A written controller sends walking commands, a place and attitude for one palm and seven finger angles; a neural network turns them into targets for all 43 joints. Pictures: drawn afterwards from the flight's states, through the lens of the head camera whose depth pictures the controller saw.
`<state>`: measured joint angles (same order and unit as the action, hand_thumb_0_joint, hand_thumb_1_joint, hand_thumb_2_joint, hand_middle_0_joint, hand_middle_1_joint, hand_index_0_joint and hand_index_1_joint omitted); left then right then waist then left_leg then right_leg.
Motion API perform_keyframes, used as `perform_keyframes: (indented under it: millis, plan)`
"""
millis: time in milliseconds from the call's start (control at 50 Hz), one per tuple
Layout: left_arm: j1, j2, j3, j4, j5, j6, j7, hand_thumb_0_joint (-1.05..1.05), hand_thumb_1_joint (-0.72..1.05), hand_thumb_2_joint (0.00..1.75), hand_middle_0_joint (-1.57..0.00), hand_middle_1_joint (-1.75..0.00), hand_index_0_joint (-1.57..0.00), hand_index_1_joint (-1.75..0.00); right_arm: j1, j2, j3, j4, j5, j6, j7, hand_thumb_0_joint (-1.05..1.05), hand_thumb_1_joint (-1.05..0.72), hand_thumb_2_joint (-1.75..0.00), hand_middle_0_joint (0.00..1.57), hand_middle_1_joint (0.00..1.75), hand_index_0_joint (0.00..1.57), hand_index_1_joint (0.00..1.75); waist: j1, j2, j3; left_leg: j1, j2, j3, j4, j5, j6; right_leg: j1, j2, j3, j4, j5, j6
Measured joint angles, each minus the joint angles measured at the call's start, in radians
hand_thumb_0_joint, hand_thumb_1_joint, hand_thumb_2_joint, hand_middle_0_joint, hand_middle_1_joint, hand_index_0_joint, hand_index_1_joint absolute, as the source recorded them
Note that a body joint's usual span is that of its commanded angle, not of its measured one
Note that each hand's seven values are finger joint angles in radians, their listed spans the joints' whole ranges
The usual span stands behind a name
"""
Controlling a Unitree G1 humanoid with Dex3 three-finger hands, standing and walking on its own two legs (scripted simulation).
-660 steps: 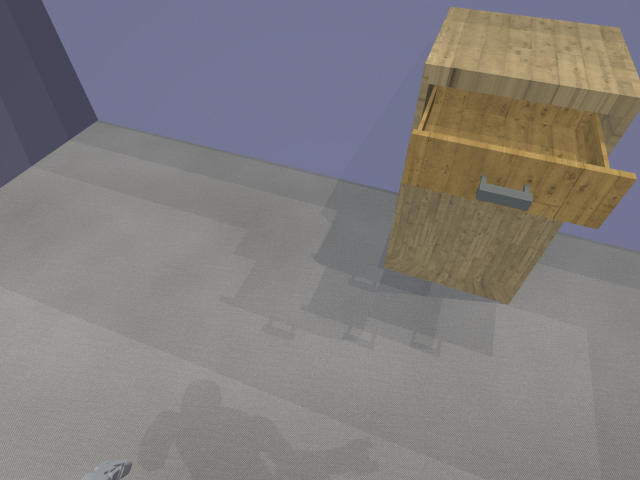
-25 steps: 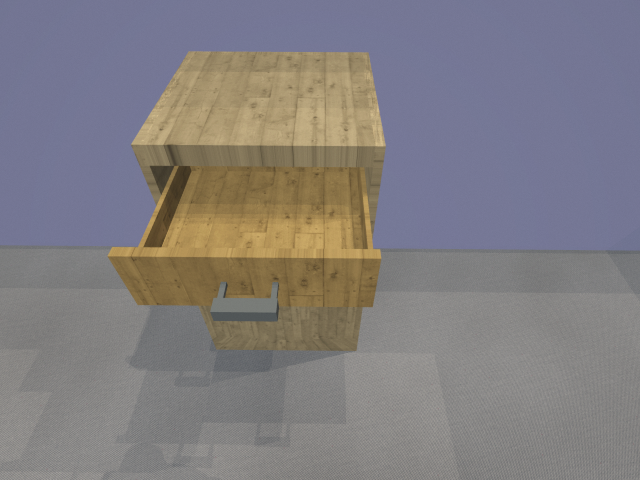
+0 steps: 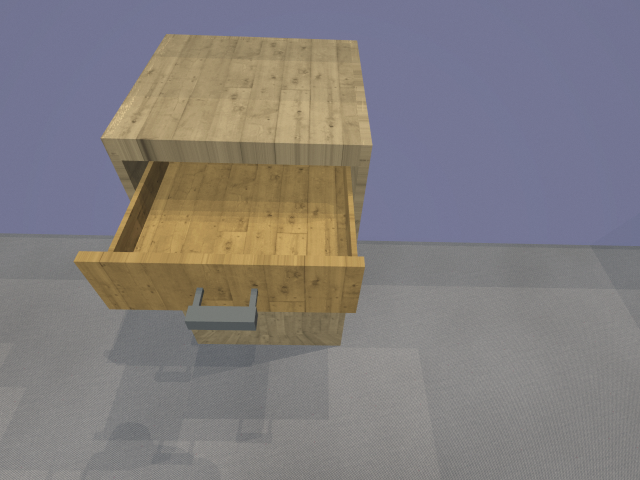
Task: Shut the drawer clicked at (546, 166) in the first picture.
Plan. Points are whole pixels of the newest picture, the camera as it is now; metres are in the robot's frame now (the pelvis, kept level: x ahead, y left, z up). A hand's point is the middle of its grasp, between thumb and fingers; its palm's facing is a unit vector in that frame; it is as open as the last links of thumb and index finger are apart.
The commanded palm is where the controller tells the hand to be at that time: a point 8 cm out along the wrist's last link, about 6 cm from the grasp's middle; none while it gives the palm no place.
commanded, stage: look again from close up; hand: left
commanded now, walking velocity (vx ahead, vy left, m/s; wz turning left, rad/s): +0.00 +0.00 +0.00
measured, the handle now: (224, 305) +0.38 +0.18 -0.07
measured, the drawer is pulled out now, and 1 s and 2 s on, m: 0.23 0.23 0.23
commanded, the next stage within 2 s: raise the hand and make a fist in 0.24 s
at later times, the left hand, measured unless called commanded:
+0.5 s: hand (184, 461) +0.16 +0.18 -0.07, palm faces +0.22 -0.95 -0.22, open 7.0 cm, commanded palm +0.11 +0.20 -0.06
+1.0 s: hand (219, 453) +0.16 +0.13 -0.03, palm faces +0.00 -1.00 -0.04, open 4.7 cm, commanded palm +0.14 +0.20 -0.03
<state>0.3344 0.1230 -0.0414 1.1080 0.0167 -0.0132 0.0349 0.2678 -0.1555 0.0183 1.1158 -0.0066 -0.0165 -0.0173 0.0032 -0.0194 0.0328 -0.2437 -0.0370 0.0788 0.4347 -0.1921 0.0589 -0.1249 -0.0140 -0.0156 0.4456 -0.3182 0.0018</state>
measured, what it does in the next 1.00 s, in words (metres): lowers itself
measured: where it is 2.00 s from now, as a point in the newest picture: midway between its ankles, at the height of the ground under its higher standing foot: outside the picture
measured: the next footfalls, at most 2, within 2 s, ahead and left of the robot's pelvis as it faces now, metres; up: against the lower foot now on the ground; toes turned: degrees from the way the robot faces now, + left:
none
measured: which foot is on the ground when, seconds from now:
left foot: down 0.00-1.00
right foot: down 0.00-1.00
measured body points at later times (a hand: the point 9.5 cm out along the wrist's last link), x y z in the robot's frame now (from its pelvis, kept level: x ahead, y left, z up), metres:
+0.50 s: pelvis +0.01 -0.02 -0.01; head +0.02 -0.03 +0.44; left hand +0.14 +0.23 -0.05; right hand +0.09 -0.27 -0.14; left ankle +0.03 +0.08 -0.74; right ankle -0.05 -0.12 -0.74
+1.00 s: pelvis -0.05 -0.05 -0.09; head -0.01 -0.05 +0.36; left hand +0.15 +0.18 -0.02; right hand +0.16 -0.26 -0.16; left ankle +0.03 +0.08 -0.74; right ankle -0.05 -0.12 -0.74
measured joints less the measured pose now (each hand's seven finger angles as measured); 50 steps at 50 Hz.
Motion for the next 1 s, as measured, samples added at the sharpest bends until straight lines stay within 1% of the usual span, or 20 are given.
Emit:
perform_keyframes:
  millis: [340,360,380,400,420,460,480,520,560,620,640,660,680,720,780,820,860,900,940,1000]
  plan:
    - [-0.03,0.024,0.01,-0.009,-0.004,-0.005,0.007,0.0,0.91,0.9,-0.2,-0.3,-0.2,-0.3,-0.002,0.004,0.003,0.02,-0.001,-0.002,-0.008,0.01,-0.93,-0.9,0.2,0.3,0.2,0.3,-0.006,0.003,-0.003,0.036,0.013,-0.004,-0.005,-0.024,-0.021,0.043,0.014,-0.001,-0.022,-0.016,-0.018]
    - [-0.03,0.022,0.01,-0.011,0.001,-0.011,0.013,0.0,0.91,0.9,-0.2,-0.3,-0.2,-0.3,-0.001,-0.001,0.003,0.013,-0.001,0.001,-0.006,0.01,-0.93,-0.9,0.2,0.3,0.2,0.3,-0.007,0.012,-0.005,0.02,0.02,-0.01,0.016,-0.03,-0.024,0.04,0.021,-0.006,-0.026,-0.014,-0.018]
    - [0.022,0.025,0.023,-0.168,-0.033,0.053,0.018,0.01,0.92,0.9,-0.2,-0.3,-0.2,-0.3,0.015,-0.006,0.003,-0.032,0.009,-0.004,-0.009,0.02,-0.93,-0.9,0.2,0.3,0.2,0.3,-0.011,0.013,-0.005,0.006,0.023,-0.013,0.031,-0.038,-0.024,0.028,0.024,-0.008,-0.016,-0.016,-0.019]
    - [0.086,0.041,0.042,-0.359,-0.059,0.085,0.032,0.02,0.94,0.9,-0.2,-0.3,-0.21,-0.3,0.039,-0.009,0.003,-0.081,0.016,-0.044,-0.021,0.02,-0.93,-0.9,0.2,0.3,0.2,0.3,-0.003,0.006,-0.006,0.003,0.021,-0.008,0.034,-0.041,-0.024,0.011,0.021,-0.003,0.011,-0.024,-0.022]
    - [0.142,0.058,0.047,-0.527,-0.08,0.068,0.054,0.03,0.95,0.9,-0.21,-0.3,-0.21,-0.31,0.059,-0.014,-0.001,-0.122,0.023,-0.095,-0.03,0.02,-0.93,-0.9,0.2,0.3,0.2,0.3,0.0,0.0,-0.016,-0.003,0.015,-0.003,0.034,-0.041,-0.026,-0.014,0.013,-0.005,0.049,-0.036,-0.024]
    - [0.189,0.079,0.053,-0.77,-0.116,0.018,0.084,0.04,0.96,0.9,-0.22,-0.32,-0.22,-0.32,0.074,-0.033,-0.015,-0.195,0.032,-0.177,-0.036,0.02,-0.93,-0.9,0.2,0.3,0.2,0.3,-0.015,0.004,-0.039,-0.037,0.0,-0.01,0.06,-0.043,-0.026,-0.057,-0.005,-0.024,0.114,-0.068,-0.024]
    - [0.182,0.081,0.061,-0.849,-0.126,-0.016,0.082,0.04,0.96,0.9,-0.23,-0.33,-0.23,-0.33,0.069,-0.047,-0.023,-0.23,0.028,-0.202,-0.034,0.02,-0.93,-0.9,0.2,0.3,0.2,0.3,-0.027,0.013,-0.054,-0.073,-0.004,-0.02,0.095,-0.051,-0.025,-0.079,-0.01,-0.035,0.132,-0.087,-0.024]
    - [0.136,0.068,0.085,-0.935,-0.142,-0.115,0.051,0.03,0.95,0.9,-0.24,-0.35,-0.25,-0.35,0.034,-0.077,-0.039,-0.291,0.014,-0.227,-0.026,0.02,-0.92,-0.9,0.2,0.3,0.2,0.3,-0.044,0.042,-0.089,-0.169,0.004,-0.036,0.182,-0.077,-0.026,-0.159,-0.004,-0.054,0.197,-0.111,-0.028]
    - [0.094,0.048,0.107,-0.973,-0.17,-0.242,-0.016,0.02,0.95,0.9,-0.27,-0.38,-0.27,-0.38,-0.015,-0.094,-0.055,-0.347,0.005,-0.231,-0.013,0.02,-0.92,-0.9,0.2,0.3,0.2,0.3,-0.046,0.049,-0.133,-0.276,0.018,-0.035,0.273,-0.105,-0.032,-0.269,0.005,-0.052,0.291,-0.135,-0.035]
    - [0.063,0.012,0.113,-0.991,-0.22,-0.439,-0.172,0.01,0.94,0.9,-0.31,-0.43,-0.32,-0.43,-0.086,-0.1,-0.079,-0.43,0.004,-0.233,0.009,0.02,-0.92,-0.9,0.2,0.3,0.2,0.3,-0.034,0.025,-0.186,-0.439,0.04,-0.027,0.42,-0.152,-0.042,-0.44,0.019,-0.045,0.452,-0.189,-0.049]
    - [0.061,0.004,0.113,-0.99,-0.226,-0.487,-0.221,0.01,0.93,0.9,-0.33,-0.45,-0.34,-0.45,-0.106,-0.101,-0.086,-0.457,0.006,-0.229,0.015,0.02,-0.91,-0.9,0.2,0.3,0.2,0.3,-0.028,0.016,-0.196,-0.485,0.047,-0.027,0.468,-0.168,-0.046,-0.486,0.023,-0.045,0.502,-0.206,-0.057]
    - [0.067,-0.002,0.113,-0.993,-0.229,-0.512,-0.257,0.01,0.93,0.9,-0.35,-0.47,-0.35,-0.47,-0.124,-0.102,-0.092,-0.486,0.008,-0.22,0.017,0.02,-0.91,-0.9,0.2,0.3,0.2,0.3,-0.022,0.006,-0.201,-0.522,0.051,-0.027,0.509,-0.184,-0.05,-0.524,0.026,-0.045,0.546,-0.224,-0.061]
    - [0.078,-0.003,0.112,-0.999,-0.231,-0.518,-0.279,0.01,0.92,0.9,-0.37,-0.49,-0.37,-0.49,-0.14,-0.103,-0.095,-0.516,0.011,-0.207,0.016,0.02,-0.91,-0.9,0.2,0.3,0.2,0.3,-0.016,-0.002,-0.203,-0.553,0.055,-0.029,0.547,-0.195,-0.052,-0.555,0.028,-0.048,0.585,-0.239,-0.064]
    - [0.11,0.002,0.112,-1.013,-0.232,-0.491,-0.289,0.0,0.91,0.9,-0.41,-0.53,-0.42,-0.53,-0.16,-0.104,-0.096,-0.57,0.018,-0.18,0.006,0.01,-0.91,-0.9,0.2,0.3,0.2,0.3,-0.002,-0.01,-0.203,-0.598,0.06,-0.039,0.606,-0.212,-0.061,-0.596,0.031,-0.058,0.646,-0.261,-0.073]
    - [0.161,0.024,0.126,-1.046,-0.229,-0.444,-0.247,0.01,0.91,0.9,-0.47,-0.59,-0.48,-0.59,-0.166,-0.097,-0.087,-0.627,0.023,-0.154,-0.012,0.01,-0.91,-0.9,0.19,0.3,0.2,0.3,0.018,-0.005,-0.198,-0.638,0.066,-0.066,0.665,-0.222,-0.069,-0.622,0.039,-0.084,0.694,-0.282,-0.084]
    - [0.182,0.043,0.142,-1.075,-0.231,-0.446,-0.218,0.01,0.9,0.9,-0.51,-0.63,-0.52,-0.64,-0.158,-0.085,-0.071,-0.643,0.021,-0.152,-0.024,0.01,-0.91,-0.9,0.19,0.3,0.2,0.3,0.027,0.003,-0.196,-0.658,0.07,-0.086,0.691,-0.235,-0.073,-0.63,0.045,-0.103,0.706,-0.287,-0.089]
    - [0.178,0.064,0.155,-1.105,-0.24,-0.469,-0.211,0.01,0.9,0.9,-0.55,-0.68,-0.56,-0.68,-0.144,-0.074,-0.048,-0.638,0.02,-0.159,-0.033,0.01,-0.91,-0.9,0.19,0.3,0.2,0.3,0.034,0.015,-0.193,-0.675,0.073,-0.106,0.708,-0.237,-0.076,-0.636,0.052,-0.123,0.709,-0.287,-0.093]
    - [0.147,0.08,0.16,-1.121,-0.255,-0.488,-0.23,0.02,0.9,0.9,-0.59,-0.72,-0.59,-0.72,-0.129,-0.064,-0.023,-0.617,0.021,-0.171,-0.038,0.01,-0.91,-0.9,0.2,0.3,0.2,0.3,0.035,0.031,-0.188,-0.687,0.076,-0.123,0.717,-0.234,-0.078,-0.638,0.057,-0.139,0.706,-0.282,-0.095]
    - [0.099,0.093,0.156,-1.119,-0.268,-0.478,-0.265,0.01,0.9,0.9,-0.63,-0.76,-0.63,-0.77,-0.111,-0.056,0.003,-0.591,0.027,-0.177,-0.041,0.01,-0.91,-0.9,0.2,0.3,0.2,0.3,0.032,0.045,-0.182,-0.691,0.078,-0.132,0.717,-0.229,-0.076,-0.638,0.061,-0.146,0.699,-0.275,-0.093]
    - [0.028,0.106,0.148,-1.092,-0.283,-0.402,-0.309,0.01,0.9,0.9,-0.69,-0.83,-0.69,-0.83,-0.076,-0.043,0.029,-0.557,0.036,-0.171,-0.047,0.01,-0.91,-0.9,0.2,0.3,0.2,0.3,0.016,0.06,-0.172,-0.674,0.078,-0.127,0.693,-0.218,-0.075,-0.623,0.061,-0.141,0.676,-0.262,-0.087]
